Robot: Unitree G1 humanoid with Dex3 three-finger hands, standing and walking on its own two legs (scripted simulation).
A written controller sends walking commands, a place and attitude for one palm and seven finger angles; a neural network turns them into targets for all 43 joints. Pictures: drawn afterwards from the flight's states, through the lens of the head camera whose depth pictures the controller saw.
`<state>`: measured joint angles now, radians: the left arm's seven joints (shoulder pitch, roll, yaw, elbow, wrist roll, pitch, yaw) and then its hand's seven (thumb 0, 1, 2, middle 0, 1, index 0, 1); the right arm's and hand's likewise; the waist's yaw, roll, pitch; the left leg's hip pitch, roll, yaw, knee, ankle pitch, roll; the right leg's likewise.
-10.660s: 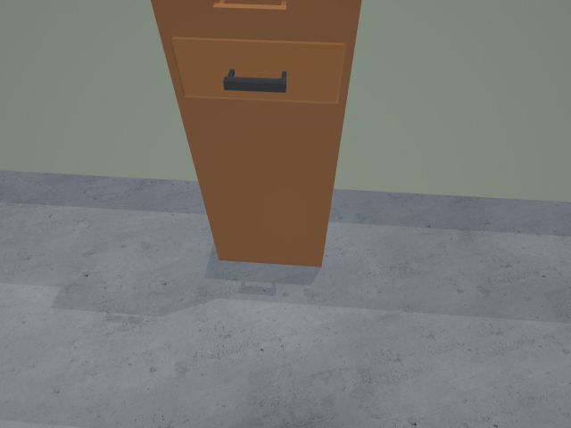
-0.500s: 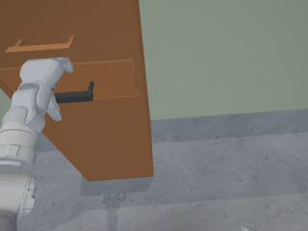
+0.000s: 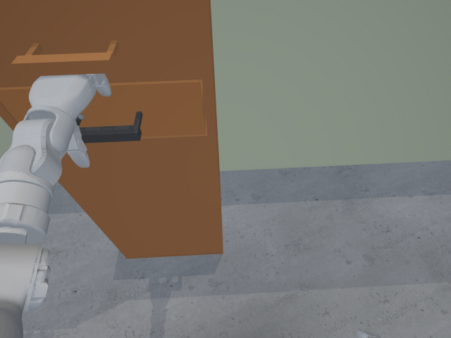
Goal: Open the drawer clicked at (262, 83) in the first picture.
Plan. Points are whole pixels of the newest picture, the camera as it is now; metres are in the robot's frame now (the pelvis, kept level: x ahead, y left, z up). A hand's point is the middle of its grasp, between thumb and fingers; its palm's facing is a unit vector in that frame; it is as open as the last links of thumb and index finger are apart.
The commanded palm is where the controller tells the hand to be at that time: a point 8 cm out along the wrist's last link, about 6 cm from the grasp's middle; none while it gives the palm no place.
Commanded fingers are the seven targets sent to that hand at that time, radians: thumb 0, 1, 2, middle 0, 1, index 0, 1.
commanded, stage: move the hooked fingers above the handle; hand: left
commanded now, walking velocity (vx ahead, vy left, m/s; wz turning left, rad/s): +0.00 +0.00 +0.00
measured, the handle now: (105, 126) +0.49 +0.26 +0.09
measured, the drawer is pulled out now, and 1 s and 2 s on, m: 0.00 0.00 0.00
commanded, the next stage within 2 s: lower the fingers behind the handle in 0.40 s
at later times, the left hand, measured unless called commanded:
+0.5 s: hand (93, 117) +0.45 +0.24 +0.15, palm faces +0.03 -0.06 -1.00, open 13.8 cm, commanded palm +0.43 +0.27 +0.21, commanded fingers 0.00 -0.50 0.30 -0.30 -1.20 -0.30 -1.20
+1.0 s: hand (91, 139) +0.44 +0.26 +0.10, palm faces -0.12 -0.04 -0.99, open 13.8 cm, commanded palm +0.44 +0.27 +0.17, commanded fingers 0.00 -0.50 0.30 -0.30 -1.20 -0.30 -1.20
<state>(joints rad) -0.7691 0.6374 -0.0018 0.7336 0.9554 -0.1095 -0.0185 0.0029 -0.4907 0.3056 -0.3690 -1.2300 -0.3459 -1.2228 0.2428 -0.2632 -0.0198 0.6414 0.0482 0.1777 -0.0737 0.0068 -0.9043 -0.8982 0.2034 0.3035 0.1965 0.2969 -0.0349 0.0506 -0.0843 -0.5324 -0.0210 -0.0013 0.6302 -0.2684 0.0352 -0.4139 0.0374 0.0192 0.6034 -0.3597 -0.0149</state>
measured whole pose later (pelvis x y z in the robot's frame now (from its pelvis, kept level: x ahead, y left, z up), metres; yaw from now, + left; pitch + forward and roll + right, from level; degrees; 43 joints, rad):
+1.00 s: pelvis +0.00 -0.01 +0.00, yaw +0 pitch +11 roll -1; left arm -0.75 0.65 -0.01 0.82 0.97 -0.15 -0.06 0.00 -0.49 0.31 -0.32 -1.20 -0.31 -1.21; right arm 0.32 -0.28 -0.04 0.65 0.05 0.18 -0.10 0.01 -0.90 -0.90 0.20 0.30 0.20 0.30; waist -0.05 0.04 -0.09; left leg -0.57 -0.01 -0.01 0.66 -0.28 0.02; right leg -0.45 0.05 0.01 0.63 -0.37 -0.03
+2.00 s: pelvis -0.01 +0.00 -0.01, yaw -1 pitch +13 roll -2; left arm -0.74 0.55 -0.02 0.90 1.03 -0.05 0.17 0.00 -0.49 0.31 -0.35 -1.22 -0.37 -1.25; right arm 0.33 -0.25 -0.03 0.68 0.04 0.18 -0.06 0.01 -0.90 -0.90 0.20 0.30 0.20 0.30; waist -0.07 0.05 -0.13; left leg -0.67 -0.01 0.00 0.74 -0.31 0.04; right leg -0.55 0.05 0.02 0.70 -0.39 -0.01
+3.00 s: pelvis +0.01 +0.00 -0.01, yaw -1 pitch +13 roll -2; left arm -0.64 0.56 -0.01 0.79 1.00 -0.07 0.12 0.01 0.75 0.83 -0.41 -1.35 -0.41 -1.35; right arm 0.30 -0.25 -0.05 0.66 0.03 0.19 -0.06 0.01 -0.90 -0.90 0.21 0.30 0.20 0.30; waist -0.05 0.05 -0.13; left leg -0.63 -0.01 0.00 0.73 -0.33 0.04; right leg -0.50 0.05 0.02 0.68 -0.40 -0.01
